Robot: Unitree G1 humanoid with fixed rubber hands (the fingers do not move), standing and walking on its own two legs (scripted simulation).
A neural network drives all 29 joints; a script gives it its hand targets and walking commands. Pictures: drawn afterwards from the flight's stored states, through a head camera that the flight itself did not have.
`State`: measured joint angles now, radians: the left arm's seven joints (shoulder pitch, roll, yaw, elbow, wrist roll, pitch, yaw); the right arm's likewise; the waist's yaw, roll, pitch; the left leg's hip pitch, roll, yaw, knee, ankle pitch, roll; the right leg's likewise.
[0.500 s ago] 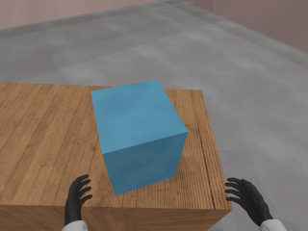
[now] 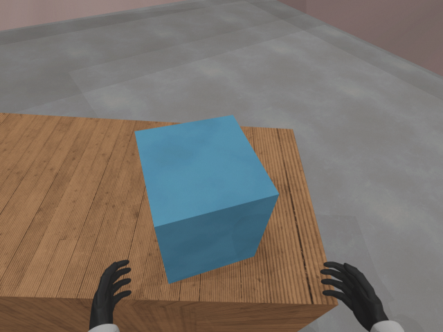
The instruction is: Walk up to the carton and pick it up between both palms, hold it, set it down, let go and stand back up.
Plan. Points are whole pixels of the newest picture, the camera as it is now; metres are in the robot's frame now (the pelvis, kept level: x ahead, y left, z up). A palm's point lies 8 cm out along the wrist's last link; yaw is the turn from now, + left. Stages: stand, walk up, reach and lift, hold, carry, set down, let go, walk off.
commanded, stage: set down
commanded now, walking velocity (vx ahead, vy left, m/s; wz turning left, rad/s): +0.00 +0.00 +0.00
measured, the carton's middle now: (200, 200) +0.37 +0.07 +0.00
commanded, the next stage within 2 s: none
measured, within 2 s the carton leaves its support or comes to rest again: neither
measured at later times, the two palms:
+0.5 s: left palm (93, 324) +0.14 +0.22 -0.04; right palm (355, 322) +0.18 -0.23 -0.04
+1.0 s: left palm (86, 321) +0.15 +0.23 -0.04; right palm (345, 322) +0.18 -0.21 -0.05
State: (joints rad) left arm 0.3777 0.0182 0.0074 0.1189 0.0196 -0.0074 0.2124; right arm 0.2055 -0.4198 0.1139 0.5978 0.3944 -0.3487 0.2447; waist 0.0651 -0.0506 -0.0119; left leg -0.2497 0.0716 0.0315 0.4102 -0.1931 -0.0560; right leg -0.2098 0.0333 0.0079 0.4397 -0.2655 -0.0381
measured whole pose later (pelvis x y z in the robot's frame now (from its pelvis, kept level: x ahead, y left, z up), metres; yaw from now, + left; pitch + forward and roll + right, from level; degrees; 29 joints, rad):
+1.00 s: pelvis -0.01 +0.02 +0.01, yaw +0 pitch -2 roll +1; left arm 0.29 0.14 0.01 0.29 -0.02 0.06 0.07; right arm 0.20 -0.25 0.00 0.57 0.12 -0.20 0.09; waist 0.06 -0.02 0.04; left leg -0.14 0.04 0.05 0.32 -0.15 -0.03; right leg -0.12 0.01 0.02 0.37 -0.23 -0.01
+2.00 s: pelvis -0.02 +0.02 +0.00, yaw +0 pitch -9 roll +1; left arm 0.18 0.16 0.02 0.39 0.02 0.20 -0.05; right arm 0.14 -0.22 -0.04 0.53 -0.03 -0.04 0.03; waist 0.01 0.02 0.10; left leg -0.03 0.01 0.05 0.34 -0.16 -0.01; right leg -0.01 -0.02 0.03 0.43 -0.26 0.00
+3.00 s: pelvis -0.02 +0.03 -0.01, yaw +0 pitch -1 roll -1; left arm 0.32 0.34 -0.11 0.29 0.02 -0.14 -0.09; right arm 0.19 -0.29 0.01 0.49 -0.02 -0.11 0.08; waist 0.03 -0.04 0.00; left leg -0.30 0.04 0.04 0.61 -0.29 0.00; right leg -0.24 0.00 0.02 0.59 -0.33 0.01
